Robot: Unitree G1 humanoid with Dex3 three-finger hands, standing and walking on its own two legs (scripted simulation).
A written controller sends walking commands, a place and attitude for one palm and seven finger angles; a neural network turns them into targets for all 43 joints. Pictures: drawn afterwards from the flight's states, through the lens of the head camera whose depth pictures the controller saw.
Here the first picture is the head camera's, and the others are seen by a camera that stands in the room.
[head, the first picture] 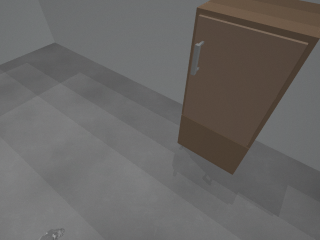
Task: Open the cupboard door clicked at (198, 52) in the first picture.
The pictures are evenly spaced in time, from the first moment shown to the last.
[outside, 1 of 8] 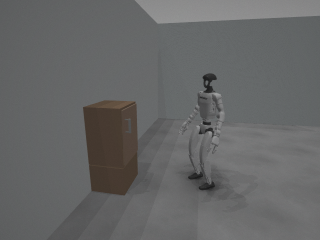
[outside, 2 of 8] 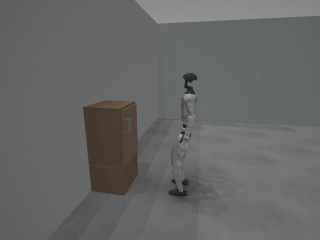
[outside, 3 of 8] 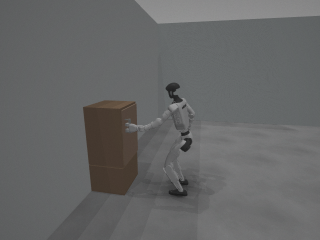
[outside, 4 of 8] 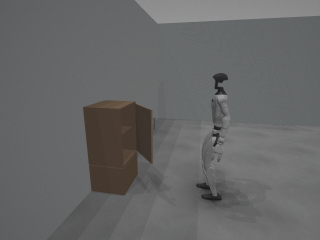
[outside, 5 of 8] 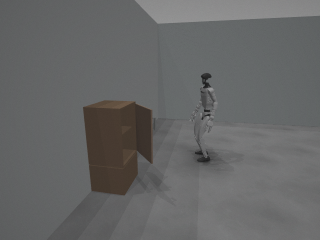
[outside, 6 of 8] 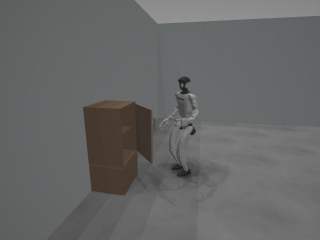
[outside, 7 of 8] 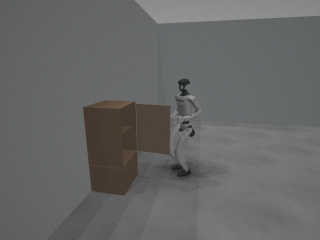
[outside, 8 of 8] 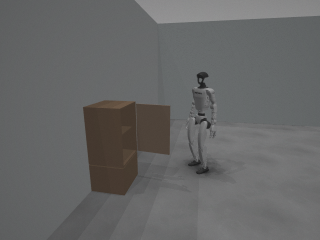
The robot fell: no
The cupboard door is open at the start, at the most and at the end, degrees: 0 85 84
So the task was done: yes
